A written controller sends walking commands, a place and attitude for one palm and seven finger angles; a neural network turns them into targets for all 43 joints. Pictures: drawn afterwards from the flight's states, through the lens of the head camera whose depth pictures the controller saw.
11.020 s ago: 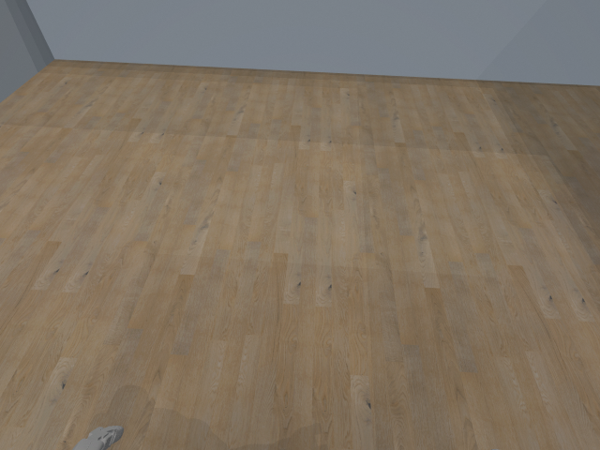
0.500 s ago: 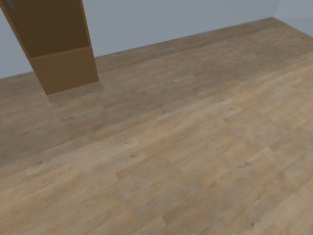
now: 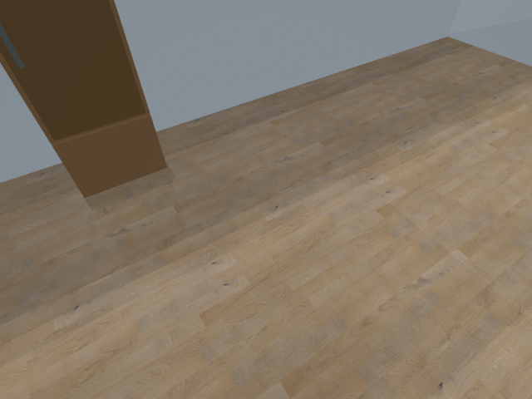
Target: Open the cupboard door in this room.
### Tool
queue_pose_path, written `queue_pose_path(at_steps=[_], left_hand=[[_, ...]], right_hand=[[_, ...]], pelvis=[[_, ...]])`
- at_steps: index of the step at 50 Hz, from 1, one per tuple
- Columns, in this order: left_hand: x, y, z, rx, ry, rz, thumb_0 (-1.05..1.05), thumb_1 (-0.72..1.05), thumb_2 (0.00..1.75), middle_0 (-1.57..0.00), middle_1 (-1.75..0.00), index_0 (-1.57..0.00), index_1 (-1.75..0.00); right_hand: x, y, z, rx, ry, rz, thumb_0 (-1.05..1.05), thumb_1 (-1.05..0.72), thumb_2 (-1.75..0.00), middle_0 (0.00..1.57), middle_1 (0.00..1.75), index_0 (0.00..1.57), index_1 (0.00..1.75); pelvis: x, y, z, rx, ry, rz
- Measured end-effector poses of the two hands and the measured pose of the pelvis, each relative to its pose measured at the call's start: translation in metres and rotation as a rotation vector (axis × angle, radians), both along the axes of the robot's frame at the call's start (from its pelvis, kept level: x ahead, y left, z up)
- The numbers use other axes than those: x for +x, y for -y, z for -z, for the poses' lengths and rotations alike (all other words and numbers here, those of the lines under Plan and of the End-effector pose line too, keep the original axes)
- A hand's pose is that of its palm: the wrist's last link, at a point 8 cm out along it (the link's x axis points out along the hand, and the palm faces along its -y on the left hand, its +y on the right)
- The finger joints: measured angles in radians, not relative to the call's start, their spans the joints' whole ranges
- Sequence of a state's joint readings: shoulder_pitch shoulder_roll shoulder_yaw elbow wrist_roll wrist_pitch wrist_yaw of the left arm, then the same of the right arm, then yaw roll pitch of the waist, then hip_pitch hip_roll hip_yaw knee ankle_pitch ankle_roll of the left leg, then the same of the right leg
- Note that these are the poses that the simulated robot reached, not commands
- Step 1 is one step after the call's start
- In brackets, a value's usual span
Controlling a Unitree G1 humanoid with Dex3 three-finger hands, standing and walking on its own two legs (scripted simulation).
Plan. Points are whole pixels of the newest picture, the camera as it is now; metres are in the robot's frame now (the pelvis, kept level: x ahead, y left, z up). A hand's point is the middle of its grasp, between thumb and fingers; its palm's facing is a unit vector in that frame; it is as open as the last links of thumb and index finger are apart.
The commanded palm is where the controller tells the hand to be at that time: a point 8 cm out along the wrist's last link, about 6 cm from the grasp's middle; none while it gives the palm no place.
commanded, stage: stand and wait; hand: left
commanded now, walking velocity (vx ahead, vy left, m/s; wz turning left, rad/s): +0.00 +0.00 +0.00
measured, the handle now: (9, 44) +1.21 +0.99 +0.04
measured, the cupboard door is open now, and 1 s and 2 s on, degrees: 0 0 0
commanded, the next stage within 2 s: turn or walk to find it in 1.10 s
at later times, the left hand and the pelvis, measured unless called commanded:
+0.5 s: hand out of the picture -0.04 +0.15 -0.17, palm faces +0.04 -0.99 -0.15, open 7.4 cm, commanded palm none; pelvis -0.02 +0.00 +0.00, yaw -1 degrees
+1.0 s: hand out of the picture -0.04 +0.19 -0.17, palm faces +0.02 -0.98 -0.18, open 7.4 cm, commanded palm none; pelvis -0.03 +0.02 +0.00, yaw -1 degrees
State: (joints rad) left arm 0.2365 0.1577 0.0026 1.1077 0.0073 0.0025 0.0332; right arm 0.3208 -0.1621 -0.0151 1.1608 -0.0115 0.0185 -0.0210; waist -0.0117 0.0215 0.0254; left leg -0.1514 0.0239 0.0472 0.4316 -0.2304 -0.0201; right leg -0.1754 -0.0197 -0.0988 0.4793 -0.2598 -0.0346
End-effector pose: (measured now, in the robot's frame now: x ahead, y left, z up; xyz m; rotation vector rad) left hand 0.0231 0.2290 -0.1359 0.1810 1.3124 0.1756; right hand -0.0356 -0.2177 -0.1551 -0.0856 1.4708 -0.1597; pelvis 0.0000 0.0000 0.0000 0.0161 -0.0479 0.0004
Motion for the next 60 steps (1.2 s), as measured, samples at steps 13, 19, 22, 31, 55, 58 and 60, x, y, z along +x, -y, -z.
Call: queue_pose_path(at_steps=[13,19,22,31,55,58,60], left_hand=[[-0.053,0.026,0.007,-0.064,-0.117,-0.030,0.00,0.91,0.90,-0.20,-0.30,-0.20,-0.30],[-0.064,0.031,0.009,-0.079,-0.124,-0.038,0.00,0.91,0.90,-0.20,-0.30,-0.20,-0.30],[-0.068,0.030,0.010,-0.082,-0.120,-0.039,0.00,0.91,0.90,-0.20,-0.30,-0.20,-0.30],[-0.073,0.021,0.010,-0.079,-0.114,-0.035,0.00,0.91,0.90,-0.20,-0.30,-0.20,-0.30],[-0.068,-0.013,0.008,-0.046,-0.104,-0.011,0.00,0.91,0.90,-0.20,-0.30,-0.19,-0.30],[-0.065,-0.017,0.007,-0.038,-0.097,-0.010,0.00,0.91,0.90,-0.20,-0.30,-0.20,-0.30],[-0.062,-0.019,0.007,-0.030,-0.090,-0.015,0.00,0.91,0.90,-0.20,-0.30,-0.20,-0.30]], right_hand=[[-0.030,-0.013,-0.005,0.020,-0.049,0.017,0.01,-0.91,-0.90,0.20,0.30,0.20,0.29],[-0.018,-0.020,-0.003,0.028,0.004,0.014,0.01,-0.91,-0.90,0.20,0.30,0.20,0.29],[-0.012,-0.023,-0.003,0.030,0.031,0.013,0.01,-0.91,-0.90,0.20,0.30,0.20,0.29],[-0.011,-0.030,-0.003,0.024,0.055,0.013,0.01,-0.91,-0.90,0.20,0.30,0.20,0.29],[-0.027,-0.031,-0.008,-0.009,0.027,0.020,0.01,-0.90,-0.90,0.20,0.30,0.20,0.30],[-0.021,-0.027,-0.008,-0.018,0.040,0.013,0.01,-0.90,-0.90,0.20,0.30,0.20,0.30],[-0.016,-0.024,-0.008,-0.021,0.049,0.005,0.01,-0.90,-0.90,0.20,0.30,0.20,0.30]], pelvis=[[-0.010,0.004,-0.003,-0.009,0.001,0.011],[-0.014,0.001,-0.003,-0.010,0.005,0.015],[-0.016,-0.001,-0.002,-0.010,0.006,0.017],[-0.022,-0.009,-0.002,-0.010,0.001,0.023],[-0.029,-0.025,-0.002,-0.010,-0.010,0.024],[-0.028,-0.025,-0.002,-0.010,-0.011,0.021],[-0.028,-0.025,-0.002,-0.010,-0.013,0.013]])
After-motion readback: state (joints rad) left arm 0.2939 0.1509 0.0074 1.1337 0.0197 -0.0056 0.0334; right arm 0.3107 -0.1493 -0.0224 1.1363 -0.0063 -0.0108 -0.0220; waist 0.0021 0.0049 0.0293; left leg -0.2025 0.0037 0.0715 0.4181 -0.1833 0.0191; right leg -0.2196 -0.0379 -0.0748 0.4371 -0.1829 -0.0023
